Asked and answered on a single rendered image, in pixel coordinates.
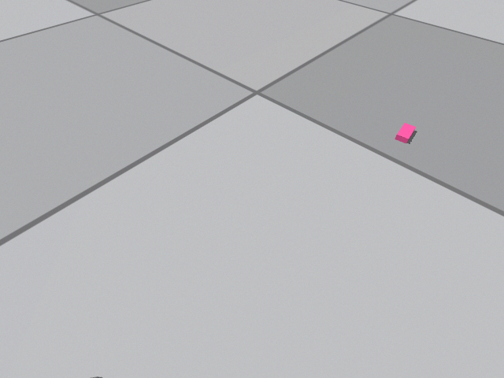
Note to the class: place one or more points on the small box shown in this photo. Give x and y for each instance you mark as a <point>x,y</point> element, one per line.
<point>405,133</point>

